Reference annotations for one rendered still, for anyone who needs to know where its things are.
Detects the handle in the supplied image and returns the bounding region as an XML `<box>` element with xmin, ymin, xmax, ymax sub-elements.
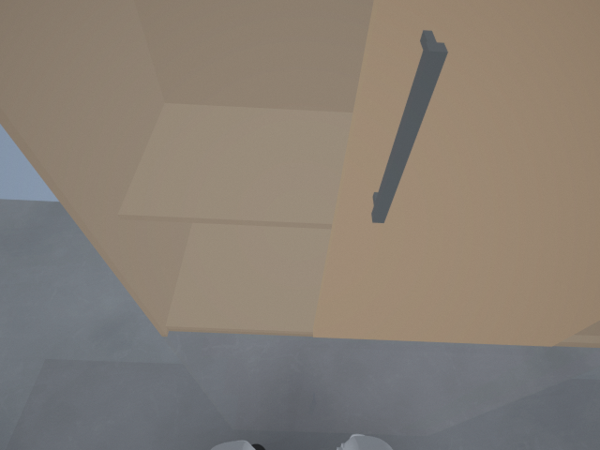
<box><xmin>371</xmin><ymin>30</ymin><xmax>448</xmax><ymax>223</ymax></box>

